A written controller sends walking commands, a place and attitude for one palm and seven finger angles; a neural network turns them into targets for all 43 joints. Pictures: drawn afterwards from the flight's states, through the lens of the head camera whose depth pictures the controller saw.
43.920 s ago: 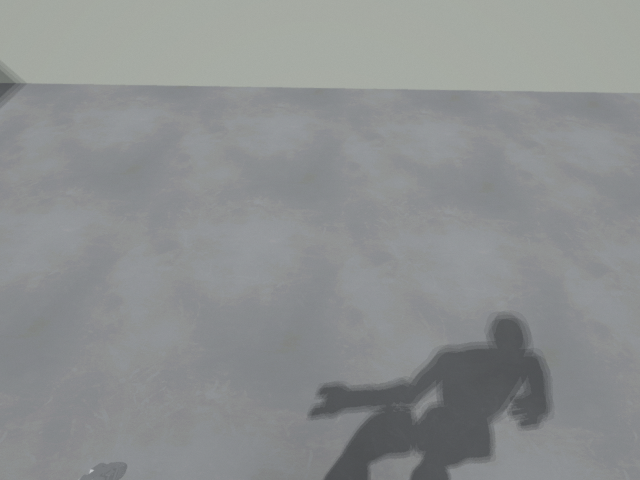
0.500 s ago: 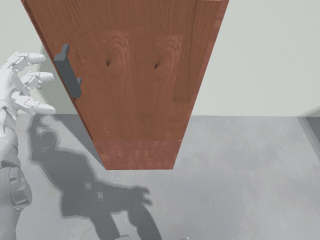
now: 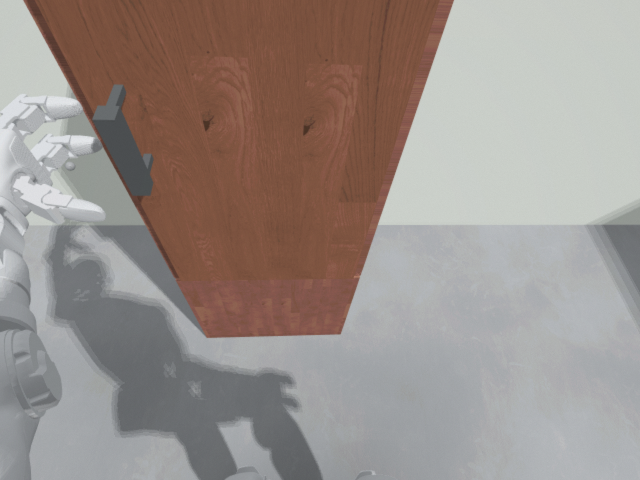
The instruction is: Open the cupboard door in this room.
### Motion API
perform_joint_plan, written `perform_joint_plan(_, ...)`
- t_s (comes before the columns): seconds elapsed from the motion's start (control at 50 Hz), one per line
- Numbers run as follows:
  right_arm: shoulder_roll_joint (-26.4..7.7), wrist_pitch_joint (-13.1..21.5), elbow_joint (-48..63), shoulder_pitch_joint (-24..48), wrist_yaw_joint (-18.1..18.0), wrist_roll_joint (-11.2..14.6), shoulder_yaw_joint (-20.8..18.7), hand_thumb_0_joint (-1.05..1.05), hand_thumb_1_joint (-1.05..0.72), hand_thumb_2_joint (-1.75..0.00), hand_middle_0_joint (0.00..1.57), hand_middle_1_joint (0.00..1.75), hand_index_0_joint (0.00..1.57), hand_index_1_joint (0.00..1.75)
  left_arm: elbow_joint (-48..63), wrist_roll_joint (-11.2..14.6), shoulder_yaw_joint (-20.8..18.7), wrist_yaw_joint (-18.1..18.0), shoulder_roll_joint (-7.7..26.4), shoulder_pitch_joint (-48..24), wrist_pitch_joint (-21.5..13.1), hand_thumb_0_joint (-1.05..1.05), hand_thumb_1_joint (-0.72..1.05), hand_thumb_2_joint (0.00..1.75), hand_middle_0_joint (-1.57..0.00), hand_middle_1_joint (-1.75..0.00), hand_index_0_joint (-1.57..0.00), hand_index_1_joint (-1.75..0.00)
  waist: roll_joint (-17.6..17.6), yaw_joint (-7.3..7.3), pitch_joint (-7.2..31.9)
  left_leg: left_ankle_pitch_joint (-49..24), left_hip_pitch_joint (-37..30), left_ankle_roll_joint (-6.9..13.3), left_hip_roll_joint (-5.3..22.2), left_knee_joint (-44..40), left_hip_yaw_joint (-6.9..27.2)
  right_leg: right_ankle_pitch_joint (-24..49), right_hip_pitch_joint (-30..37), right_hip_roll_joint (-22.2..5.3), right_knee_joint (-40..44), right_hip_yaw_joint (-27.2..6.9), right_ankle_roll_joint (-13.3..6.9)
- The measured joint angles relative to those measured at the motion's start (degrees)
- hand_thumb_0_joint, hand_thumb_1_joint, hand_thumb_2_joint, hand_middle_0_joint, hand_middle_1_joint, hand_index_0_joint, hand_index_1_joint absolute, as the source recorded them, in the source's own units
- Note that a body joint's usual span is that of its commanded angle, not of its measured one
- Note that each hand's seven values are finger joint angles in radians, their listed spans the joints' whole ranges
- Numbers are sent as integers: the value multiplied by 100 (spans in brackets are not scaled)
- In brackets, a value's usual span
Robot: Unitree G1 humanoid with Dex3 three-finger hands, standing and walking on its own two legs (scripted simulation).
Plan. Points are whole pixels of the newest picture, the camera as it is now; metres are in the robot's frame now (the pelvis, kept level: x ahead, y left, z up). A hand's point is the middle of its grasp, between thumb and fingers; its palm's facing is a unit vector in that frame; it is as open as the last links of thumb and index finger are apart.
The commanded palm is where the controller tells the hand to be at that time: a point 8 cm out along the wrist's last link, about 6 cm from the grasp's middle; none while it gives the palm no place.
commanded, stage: move the hooked fingers beside the handle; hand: left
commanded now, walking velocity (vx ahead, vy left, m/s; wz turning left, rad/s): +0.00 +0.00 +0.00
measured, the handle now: (130, 142) +0.50 +0.21 +0.12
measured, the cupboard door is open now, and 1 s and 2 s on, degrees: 0 0 0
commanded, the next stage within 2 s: slide the fingers in behind the handle in 0.32 s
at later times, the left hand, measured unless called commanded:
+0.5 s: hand (68, 175) +0.44 +0.26 +0.13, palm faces +0.00 -1.00 -0.01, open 14.0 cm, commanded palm +0.42 +0.31 +0.12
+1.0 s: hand (108, 172) +0.44 +0.22 +0.12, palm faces -0.02 -1.00 +0.00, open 14.0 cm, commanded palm +0.42 +0.28 +0.12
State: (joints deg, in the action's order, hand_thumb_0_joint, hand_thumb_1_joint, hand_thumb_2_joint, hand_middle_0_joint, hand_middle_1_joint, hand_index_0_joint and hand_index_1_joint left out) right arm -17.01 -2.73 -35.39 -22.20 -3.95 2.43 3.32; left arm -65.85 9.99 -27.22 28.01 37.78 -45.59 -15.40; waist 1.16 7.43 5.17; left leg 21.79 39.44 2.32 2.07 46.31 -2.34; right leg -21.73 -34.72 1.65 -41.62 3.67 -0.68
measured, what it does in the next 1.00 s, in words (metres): stands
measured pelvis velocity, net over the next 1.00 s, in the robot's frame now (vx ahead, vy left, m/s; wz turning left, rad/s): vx -0.01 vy -0.01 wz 0.01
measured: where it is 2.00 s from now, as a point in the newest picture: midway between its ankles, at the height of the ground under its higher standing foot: outside the picture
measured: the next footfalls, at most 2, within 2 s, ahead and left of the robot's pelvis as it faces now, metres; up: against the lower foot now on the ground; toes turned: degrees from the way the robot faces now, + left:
none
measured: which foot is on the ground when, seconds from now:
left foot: down 0.00-1.00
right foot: down 0.00-1.00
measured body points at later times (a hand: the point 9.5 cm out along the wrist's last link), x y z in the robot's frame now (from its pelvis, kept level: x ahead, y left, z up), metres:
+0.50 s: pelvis +0.00 +0.00 +0.00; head +0.07 +0.01 +0.45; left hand +0.43 +0.32 +0.13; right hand +0.07 -0.27 -0.10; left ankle +0.00 +0.09 -0.71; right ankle -0.02 -0.12 -0.71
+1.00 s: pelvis -0.01 -0.01 +0.00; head +0.06 +0.00 +0.45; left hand +0.44 +0.28 +0.12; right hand +0.04 -0.28 -0.11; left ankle +0.00 +0.09 -0.71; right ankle -0.02 -0.12 -0.71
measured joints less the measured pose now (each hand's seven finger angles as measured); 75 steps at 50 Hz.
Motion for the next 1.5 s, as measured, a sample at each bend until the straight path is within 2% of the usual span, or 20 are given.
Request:
perform_joint_plan(0.08,11,-42,27,-44,12,10,-19,1,-90,-90,20,30,20,30,152,57,-52,81,31,189,16,-1,-50,30,-30,-120,-30,-120,11,-35,31,12,-60,-4,6,-34,-11,-3,58,8,43,-14,1)
perform_joint_plan(0.2,-2,-69,-21,-32,30,28,-53,1,-90,-90,20,30,20,30,358,227,151,174,-135,328,58,-1,-50,30,-30,-120,-30,-120,21,-152,56,13,-150,0,-26,-68,28,-17,173,-16,86,24,5)
perform_joint_plan(0.34,-16,-15,9,142,23,8,-71,1,-90,-90,20,30,20,30,465,169,203,52,-311,361,33,-1,-50,30,-30,-120,-30,-120,9,-178,50,-9,-180,-3,-49,-67,52,-18,205,-37,66,48,1)
perform_joint_plan(0.46,-13,31,52,243,6,11,-41,1,-90,-90,20,30,20,30,357,93,236,-46,-325,236,18,-1,-50,30,-30,-120,-30,-120,4,-161,26,-30,-182,-12,-52,-49,73,-11,210,-39,36,69,-10)
perform_joint_plan(0.68,9,73,-26,163,16,17,-20,1,-90,-90,20,30,20,30,336,116,459,-193,-495,147,25,-1,-50,30,-30,-120,-30,-120,26,-163,4,-75,-201,-23,-64,-75,82,4,211,-50,16,77,-24)
perform_joint_plan(0.84,32,78,-70,69,31,11,-40,1,-90,-90,20,30,20,30,431,70,424,-347,-597,229,-19,-1,-50,30,-30,-120,-30,-120,23,-113,-4,-86,-241,-38,-39,-102,51,17,224,-26,20,42,-41)
perform_joint_plan(0.98,29,93,-125,31,38,20,-67,1,-90,-90,20,30,20,30,505,72,558,-493,-737,231,10,-1,-50,30,-30,-120,-30,-120,38,-113,-4,-96,-281,-46,-41,-132,50,19,256,-25,34,38,-48)
perform_joint_plan(1.06,38,95,-104,51,55,15,-70,1,-90,-90,20,30,20,30,538,44,484,-569,-778,278,28,-1,-50,30,-30,-120,-30,-120,26,-93,10,-99,-317,-52,-30,-161,26,22,271,-15,44,12,-55)
perform_joint_plan(1.28,53,112,-75,115,67,34,-100,1,-90,-90,20,30,20,30,686,92,655,-634,-890,383,37,-1,-50,30,-30,-120,-30,-120,25,-161,7,-87,-371,-61,-38,-169,53,5,341,-18,62,36,-61)
perform_joint_plan(1.5,93,159,-107,223,113,-1,-112,1,-90,-90,20,30,20,30,780,31,863,-932,-1195,297,45,-1,-50,30,-30,-120,-30,-120,32,-167,14,-84,-362,-51,-68,-168,52,-15,324,-47,35,33,-49)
